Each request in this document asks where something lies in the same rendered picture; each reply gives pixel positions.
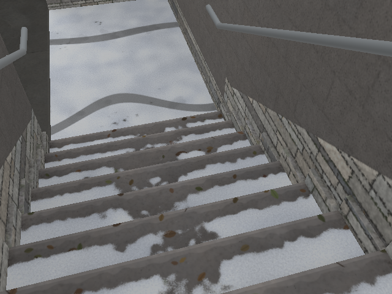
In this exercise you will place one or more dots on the stairs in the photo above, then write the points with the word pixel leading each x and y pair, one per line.
pixel 182 206

